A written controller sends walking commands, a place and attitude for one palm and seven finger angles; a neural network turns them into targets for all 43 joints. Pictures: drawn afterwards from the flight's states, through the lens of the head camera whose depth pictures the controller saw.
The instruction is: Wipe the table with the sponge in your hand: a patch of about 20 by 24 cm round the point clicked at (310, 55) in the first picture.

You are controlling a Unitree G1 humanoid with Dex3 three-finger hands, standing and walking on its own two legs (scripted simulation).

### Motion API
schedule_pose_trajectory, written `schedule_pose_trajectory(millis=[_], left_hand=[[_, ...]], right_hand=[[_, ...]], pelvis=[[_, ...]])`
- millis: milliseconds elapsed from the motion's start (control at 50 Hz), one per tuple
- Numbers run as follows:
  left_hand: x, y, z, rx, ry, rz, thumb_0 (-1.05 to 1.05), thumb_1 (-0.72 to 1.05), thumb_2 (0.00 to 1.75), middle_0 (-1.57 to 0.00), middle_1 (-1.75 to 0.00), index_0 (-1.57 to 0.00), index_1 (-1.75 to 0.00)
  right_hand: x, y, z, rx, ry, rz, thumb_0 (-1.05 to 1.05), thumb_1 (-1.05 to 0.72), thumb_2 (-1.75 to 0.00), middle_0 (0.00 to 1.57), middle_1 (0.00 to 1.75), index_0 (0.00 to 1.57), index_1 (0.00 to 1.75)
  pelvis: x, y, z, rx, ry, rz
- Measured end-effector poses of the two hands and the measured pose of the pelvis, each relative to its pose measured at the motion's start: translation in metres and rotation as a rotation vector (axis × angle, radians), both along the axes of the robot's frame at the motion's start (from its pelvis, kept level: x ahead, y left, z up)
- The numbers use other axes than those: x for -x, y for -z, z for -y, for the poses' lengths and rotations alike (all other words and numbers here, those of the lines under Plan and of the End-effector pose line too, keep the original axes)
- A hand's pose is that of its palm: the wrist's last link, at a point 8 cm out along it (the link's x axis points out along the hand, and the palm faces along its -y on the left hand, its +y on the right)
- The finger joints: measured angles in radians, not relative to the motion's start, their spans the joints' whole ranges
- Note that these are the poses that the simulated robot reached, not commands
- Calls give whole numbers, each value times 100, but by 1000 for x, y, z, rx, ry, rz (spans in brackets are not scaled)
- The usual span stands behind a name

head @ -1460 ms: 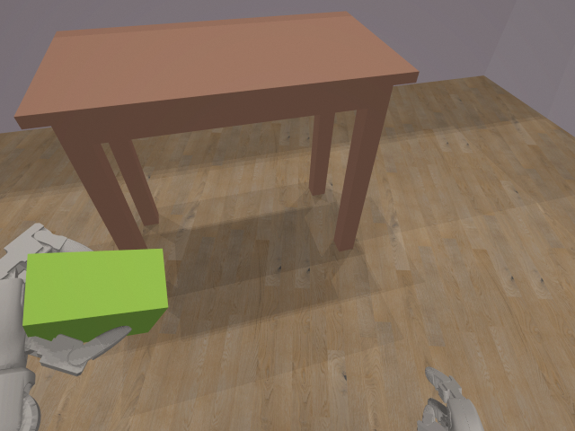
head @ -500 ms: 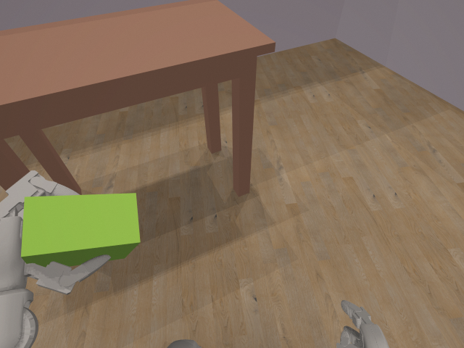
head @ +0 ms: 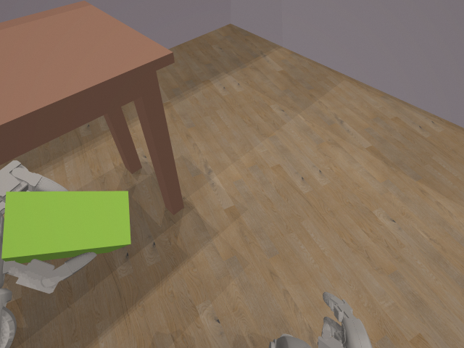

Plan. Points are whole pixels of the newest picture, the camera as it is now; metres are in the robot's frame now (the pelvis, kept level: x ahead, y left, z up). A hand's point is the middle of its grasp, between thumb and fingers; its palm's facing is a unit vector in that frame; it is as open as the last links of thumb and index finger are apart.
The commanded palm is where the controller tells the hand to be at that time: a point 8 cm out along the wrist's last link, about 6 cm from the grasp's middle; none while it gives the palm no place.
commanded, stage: walk to a spot facing it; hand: left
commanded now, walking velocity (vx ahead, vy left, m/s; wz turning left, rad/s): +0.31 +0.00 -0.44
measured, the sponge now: (85, 227) +0.23 +0.21 +0.16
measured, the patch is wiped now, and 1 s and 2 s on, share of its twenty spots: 0.00 0.00 0.00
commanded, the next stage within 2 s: turn to face it in 0.22 s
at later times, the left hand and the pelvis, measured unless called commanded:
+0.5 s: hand (122, 133) +0.38 +0.20 +0.18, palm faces +0.36 -0.84 -0.41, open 10.3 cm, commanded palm +0.33 +0.24 +0.18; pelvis +0.15 -0.03 -0.01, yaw -4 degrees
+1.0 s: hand (104, 177) +0.31 +0.21 +0.16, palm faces +0.57 -0.71 -0.43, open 10.3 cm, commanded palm +0.24 +0.24 +0.18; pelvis +0.15 -0.07 +0.00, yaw +13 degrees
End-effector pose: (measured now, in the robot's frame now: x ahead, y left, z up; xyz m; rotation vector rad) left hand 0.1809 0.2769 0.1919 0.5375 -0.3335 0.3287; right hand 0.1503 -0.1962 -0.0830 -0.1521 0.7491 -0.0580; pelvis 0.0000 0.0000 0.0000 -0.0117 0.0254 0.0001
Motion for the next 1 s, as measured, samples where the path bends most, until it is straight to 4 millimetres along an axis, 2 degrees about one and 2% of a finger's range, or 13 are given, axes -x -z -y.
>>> schedule_pose_trajectory(millis=[80, 140, 180, 240, 300, 360, 440, 540, 620, 720, 840, 940, 1000], left_hand=[[-43, -2, 25, -72, 51, -18, -1, -51, 98, -72, -133, -72, -133], [-72, 5, 46, -126, 76, 5, -1, -51, 98, -72, -133, -72, -133], [-87, 9, 57, -101, 96, 5, -1, -51, 98, -72, -133, -73, -133], [-105, 7, 71, -89, 138, -22, -1, -51, 98, -72, -133, -73, -133], [-117, -3, 78, -107, 180, -23, -1, -51, 98, -72, -133, -73, -133], [-129, -13, 74, -110, 193, 14, -1, -51, 98, -72, -133, -73, -133], [-146, -13, 54, -73, 154, 88, -1, -51, 98, -72, -133, -73, -133], [-167, 4, 30, 35, 48, 81, -1, -51, 98, -72, -133, -73, -133], [-164, 6, 37, 59, 23, 34, -1, -51, 98, -72, -133, -73, -133], [-140, -4, 56, -17, 0, -15, -1, -51, 98, -72, -133, -73, -133], [-111, -4, 58, 4, -148, -63, -1, -51, 98, -72, -133, -73, -133], [-93, 9, 47, 55, -258, -92, -1, -51, 98, -72, -133, -73, -133], [-80, 13, 42, 70, -280, -79, -1, -51, 98, -72, -133, -73, -133]], right_hand=[[-9, 18, 18, -33, 46, -37, 1, -90, -90, 21, 30, 21, 30], [-22, 42, 43, -31, 66, -68, 1, -90, -90, 21, 30, 21, 30], [-30, 50, 62, -7, 87, -100, 1, -90, -90, 21, 30, 21, 30], [-41, 44, 87, 31, 141, -117, 1, -91, -90, 20, 30, 21, 30], [-52, 27, 104, 75, 189, -111, 2, -91, -90, 20, 30, 20, 29], [-65, 9, 113, 123, 210, -91, 1, -91, -90, 20, 30, 20, 29], [-87, -2, 115, 182, 227, -49, 1, -91, -90, 20, 30, 20, 29], [-123, -6, 94, 157, 189, -16, 1, -91, -90, 20, 30, 20, 29], [-151, -5, 69, 84, 86, 10, 1, -91, -90, 20, 30, 20, 29], [-178, 6, 51, -4, -33, 31, 1, -91, -90, 20, 30, 20, 29], [-192, 17, 58, -11, -116, -22, 1, -91, -90, 20, 30, 21, 30], [-201, 8, 70, 77, -162, -45, 1, -91, -90, 20, 30, 20, 30], [-208, 1, 71, 129, -182, -23, 1, -91, -90, 20, 30, 20, 29]], pelvis=[[-29, 7, 17, 17, 36, 5], [-46, 26, 34, 2, 41, 23], [-53, 29, 36, 1, 66, 33], [-66, 23, 36, 3, 86, 34], [-83, 15, 37, 0, 96, 27], [-102, 10, 37, -5, 102, 27], [-133, 14, 31, 11, 81, 49], [-154, 12, 30, 6, 43, 50], [-158, 8, 36, 24, 0, 35], [-157, 10, 55, 20, -45, 28], [-156, 6, 70, -14, -124, 32], [-153, -1, 73, -54, -196, 15], [-149, 2, 70, -52, -230, 0]])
